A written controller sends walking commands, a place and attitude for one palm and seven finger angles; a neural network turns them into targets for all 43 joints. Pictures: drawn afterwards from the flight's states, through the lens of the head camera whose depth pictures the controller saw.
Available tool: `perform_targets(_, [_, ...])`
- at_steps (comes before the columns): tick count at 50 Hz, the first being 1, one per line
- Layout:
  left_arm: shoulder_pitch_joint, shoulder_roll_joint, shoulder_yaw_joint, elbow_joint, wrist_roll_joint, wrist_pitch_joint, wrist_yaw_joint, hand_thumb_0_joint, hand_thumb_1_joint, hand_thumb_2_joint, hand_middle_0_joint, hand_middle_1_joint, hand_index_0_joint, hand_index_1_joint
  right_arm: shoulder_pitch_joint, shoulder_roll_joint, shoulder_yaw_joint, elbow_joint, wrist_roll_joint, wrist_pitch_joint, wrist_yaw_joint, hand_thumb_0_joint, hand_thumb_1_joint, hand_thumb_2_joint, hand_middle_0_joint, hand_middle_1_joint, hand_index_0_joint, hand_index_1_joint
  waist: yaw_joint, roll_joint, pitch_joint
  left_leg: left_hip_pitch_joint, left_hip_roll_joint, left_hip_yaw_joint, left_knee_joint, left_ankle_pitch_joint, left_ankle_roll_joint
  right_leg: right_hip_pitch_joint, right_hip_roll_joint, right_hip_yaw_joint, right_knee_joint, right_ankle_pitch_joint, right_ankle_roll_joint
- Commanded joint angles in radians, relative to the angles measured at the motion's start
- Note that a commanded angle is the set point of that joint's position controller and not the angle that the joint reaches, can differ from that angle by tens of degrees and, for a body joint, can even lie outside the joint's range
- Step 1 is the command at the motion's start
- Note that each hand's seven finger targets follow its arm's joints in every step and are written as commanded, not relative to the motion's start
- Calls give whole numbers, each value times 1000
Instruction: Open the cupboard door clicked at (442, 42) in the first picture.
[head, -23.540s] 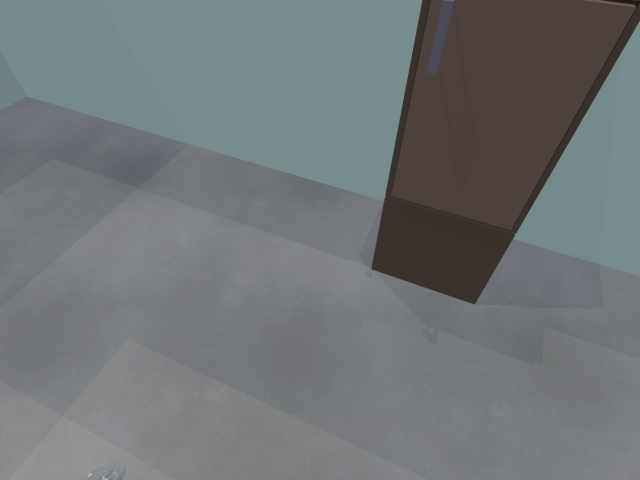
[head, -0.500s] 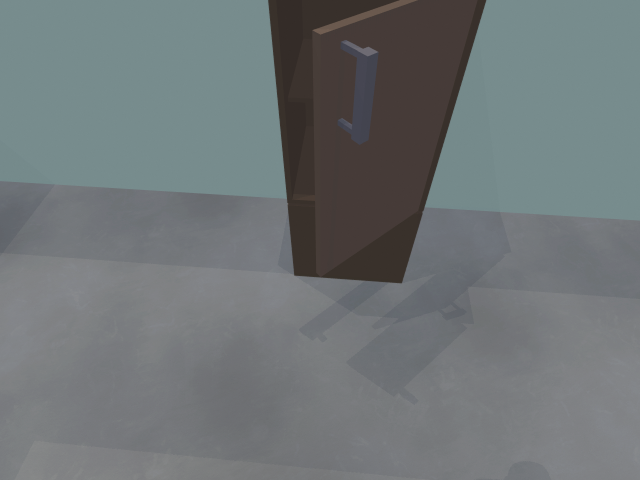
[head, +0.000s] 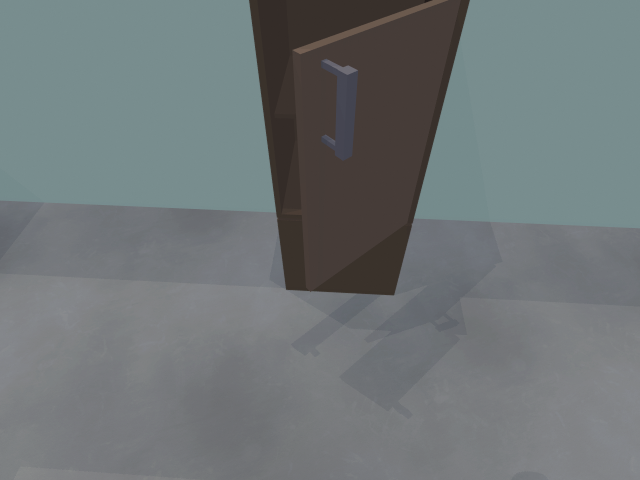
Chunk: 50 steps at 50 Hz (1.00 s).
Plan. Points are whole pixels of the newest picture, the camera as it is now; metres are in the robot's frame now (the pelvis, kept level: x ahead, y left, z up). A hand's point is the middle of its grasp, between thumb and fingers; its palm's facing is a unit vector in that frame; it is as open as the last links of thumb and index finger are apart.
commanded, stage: look to check the result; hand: left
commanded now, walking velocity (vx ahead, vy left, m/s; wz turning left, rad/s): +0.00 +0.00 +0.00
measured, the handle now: (336, 111) +0.61 +0.01 +0.15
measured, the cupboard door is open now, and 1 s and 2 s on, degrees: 44 44 44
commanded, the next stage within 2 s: walk to a spot facing it in 0.58 s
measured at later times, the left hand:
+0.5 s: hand out of the picture +0.03 +0.19 -0.17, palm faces +0.03 -0.97 -0.25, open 7.4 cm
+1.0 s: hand out of the picture +0.07 +0.19 -0.18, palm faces -0.05 -0.97 -0.23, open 7.4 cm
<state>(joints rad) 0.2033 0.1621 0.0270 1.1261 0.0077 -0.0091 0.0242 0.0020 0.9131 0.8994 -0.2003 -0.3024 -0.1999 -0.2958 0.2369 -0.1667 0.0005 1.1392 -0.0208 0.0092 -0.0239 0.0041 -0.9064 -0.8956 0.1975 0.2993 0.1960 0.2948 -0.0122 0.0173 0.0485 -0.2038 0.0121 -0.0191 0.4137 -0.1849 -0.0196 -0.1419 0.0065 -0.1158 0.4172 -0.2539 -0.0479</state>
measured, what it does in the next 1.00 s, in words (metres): stands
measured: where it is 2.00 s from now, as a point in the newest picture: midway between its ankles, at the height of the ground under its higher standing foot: outside the picture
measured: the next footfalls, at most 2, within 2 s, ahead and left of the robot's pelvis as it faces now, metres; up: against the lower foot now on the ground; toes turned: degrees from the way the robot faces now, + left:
left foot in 1.64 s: +0.10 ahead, +0.09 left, +0.00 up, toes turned -28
right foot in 1.92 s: -0.03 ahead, -0.16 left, +0.00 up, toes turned -41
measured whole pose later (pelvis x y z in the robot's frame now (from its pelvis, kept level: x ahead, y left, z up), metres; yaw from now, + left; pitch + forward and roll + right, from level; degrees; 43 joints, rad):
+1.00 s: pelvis +0.02 +0.00 -0.01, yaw -6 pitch -1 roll +0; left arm 0.21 0.20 0.07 1.07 0.02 0.04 0.01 0.00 0.90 0.90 -0.20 -0.30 -0.20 -0.30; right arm 0.18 -0.19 -0.03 1.06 -0.02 0.04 -0.04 0.00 -0.90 -0.90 0.20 0.30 0.20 0.29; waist 0.00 0.01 0.07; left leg -0.22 0.08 0.07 0.53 -0.29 -0.04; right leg -0.18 0.06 -0.02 0.49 -0.30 -0.06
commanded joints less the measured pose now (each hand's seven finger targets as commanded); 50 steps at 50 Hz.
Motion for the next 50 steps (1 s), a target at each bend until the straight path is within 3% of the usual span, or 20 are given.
perform_targets(1, [60, 144, 27, -28, -1, -14, 5, 0, 900, 900, -200, -300, -200, -300, 34, -111, -22, -34, -1, -13, -11, 0, -900, -900, 200, 300, 200, 300, 8, -6, -5, 2, 77, -55, -51, 147, 37, 3, -137, 119, -105, 129, -12])
perform_targets(7, [56, 154, 25, -24, -2, -17, 5, 0, 900, 900, -200, -300, -200, -300, 15, -130, -23, -38, 1, -13, -14, 0, -900, -900, 200, 300, 200, 300, 6, -11, -18, 29, 82, -51, -51, 165, 37, 13, -136, 119, -111, 182, -9])
perform_targets(14, [51, 162, 22, -21, -1, -16, 4, 0, 900, 900, -200, -300, -200, -300, -9, -143, -23, -39, 0, -10, -14, 0, -900, -900, 200, 300, 200, 300, 5, -14, 1, 42, 83, -48, -57, 141, 37, -5, -134, 126, -133, 144, -8])
perform_targets(22, [37, 185, 24, -21, -1, -21, 3, 0, 900, 900, -200, -300, -200, -300, -35, -171, -25, -43, 1, -15, -15, 0, -900, -900, 200, 300, 200, 300, 7, -6, -27, 65, 89, -46, -64, 175, 37, 23, -135, 130, -128, 225, -8])
perform_targets(25, [32, 188, 24, -20, 0, -21, 2, 0, 900, 900, -200, -300, -200, -300, -40, -175, -25, -44, 1, -14, -15, 0, -900, -900, 200, 300, 200, 300, 7, -11, -8, 60, 90, -43, -70, 165, 37, 14, -135, 132, -137, 210, -6])
perform_targets(30, [22, 205, 29, -26, -1, -25, 3, 0, 900, 900, -200, -300, -200, -300, -49, -188, -27, -47, 1, -18, -15, 0, -900, -900, 200, 300, 200, 300, 10, -27, -46, 74, 92, -41, -68, 194, 36, 50, -139, 131, -129, 281, -5])
perform_targets(35, [5, 218, 31, -34, -1, -25, 3, 0, 900, 900, -200, -300, -200, -300, -57, -197, -28, -48, 2, -19, -15, 0, -900, -900, 200, 300, 200, 300, 11, -19, -32, 69, 92, -41, -74, 203, 35, 57, -140, 131, -132, 305, -3])
perform_targets(36, [5, 214, 31, -32, -1, -23, 3, 0, 900, 900, -200, -300, -200, -300, -54, -192, -28, -46, 1, -17, -16, 0, -900, -900, 200, 300, 200, 300, 11, -21, -30, 75, 96, -32, -69, 197, 32, 47, -139, 137, -133, 310, -3])
perform_targets(38, [32, 162, 28, -34, 0, -7, 8, 0, 900, 900, -200, -300, -200, -300, -16, -128, -20, -42, 1, -5, -21, 0, -900, -900, 200, 300, 200, 300, 9, -29, -40, 75, 101, 0, -33, 194, 22, 38, -139, 150, -108, 362, 4])
perform_targets(41, [32, 194, 48, -60, 4, 13, 6, 0, 900, 900, -200, -300, -200, -300, -6, -145, -38, -62, 0, 8, -27, 0, -900, -900, 200, 300, 200, 300, 9, -54, -27, 19, 100, 47, 32, 132, 10, 38, -154, 202, -66, 424, -16])
perform_targets(45, [31, 215, 71, -98, 10, 29, 2, 0, 900, 900, -200, -300, -200, -300, -10, -140, -56, -107, 2, 17, -29, 0, -900, -900, 200, 300, 200, 300, 8, -100, -24, -22, 83, 85, 136, 23, 1, -8, -187, 284, -51, 415, -71])
perform_targets(47, [19, 214, 77, -112, 11, 33, -1, 0, 900, 900, -200, -300, -200, -300, -8, -135, -60, -124, 3, 17, -29, 0, -900, -900, 200, 300, 200, 300, 2, -85, -17, -13, 85, 86, 138, -10, 0, -49, -187, 311, -36, 404, -83])
perform_targets(48, [14, 206, 79, -120, 11, 34, -2, 0, 900, 900, -200, -300, -200, -300, 3, -134, -62, -130, 2, 15, -30, 0, -900, -900, 200, 300, 200, 300, -3, -53, -27, 17, 99, 81, 117, 21, 4, -77, -167, 301, -16, 373, -70])
perform_targets(49, [-1, 200, 79, -134, 10, 37, -6, 0, 900, 900, -200, -300, -200, -300, 15, -143, -65, -131, 0, 13, -31, 0, -900, -900, 200, 300, 200, 300, -10, 0, -18, 52, 130, 61, 69, 71, 14, -119, -130, 275, 23, 353, -49])
perform_targets(50, [-9, 180, 77, -150, 9, 39, -12, 0, 900, 900, -200, -300, -200, -300, 32, -166, -69, -135, -5, 8, -34, 0, -900, -900, 200, 300, 200, 300, -13, 77, -26, 86, 192, 4, 13, 147, 43, -160, -70, 221, 101, 305, -17])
